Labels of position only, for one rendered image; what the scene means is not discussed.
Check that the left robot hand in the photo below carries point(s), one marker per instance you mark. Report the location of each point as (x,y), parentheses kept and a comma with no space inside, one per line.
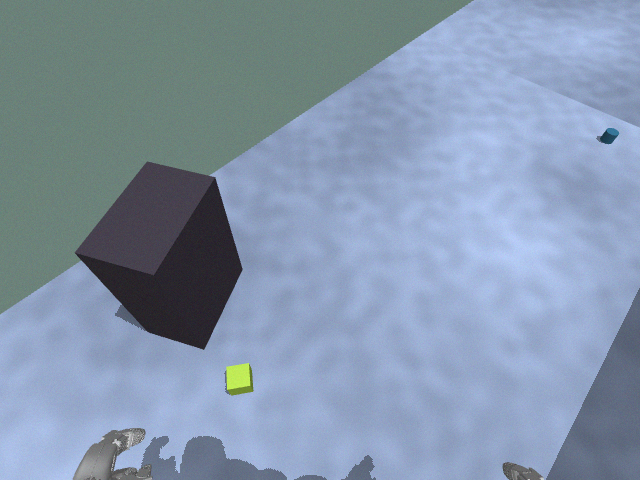
(99,461)

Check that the right robot hand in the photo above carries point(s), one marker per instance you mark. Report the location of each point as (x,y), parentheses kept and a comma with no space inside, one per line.
(517,472)

